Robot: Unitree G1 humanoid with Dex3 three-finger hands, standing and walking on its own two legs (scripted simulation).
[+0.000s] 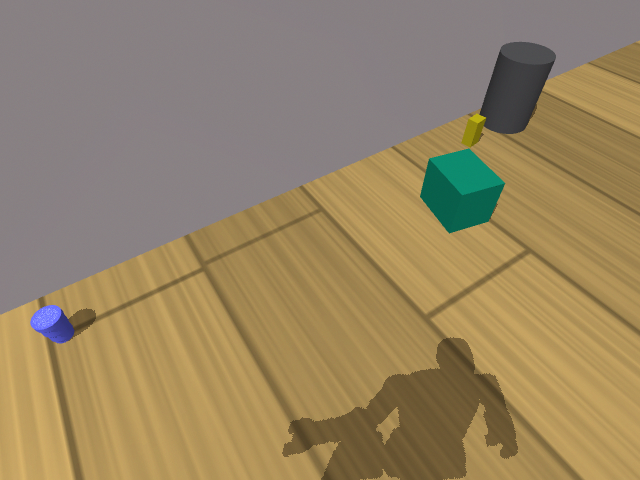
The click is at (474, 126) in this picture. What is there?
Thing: carton on end
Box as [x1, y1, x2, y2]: [461, 114, 485, 146]
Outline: 485,117 475,114 468,119 461,142 471,146 478,140
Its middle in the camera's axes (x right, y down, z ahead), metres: +0.81 -0.58 +2.08
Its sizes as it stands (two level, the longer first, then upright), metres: 0.075 0.057 0.146
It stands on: the floor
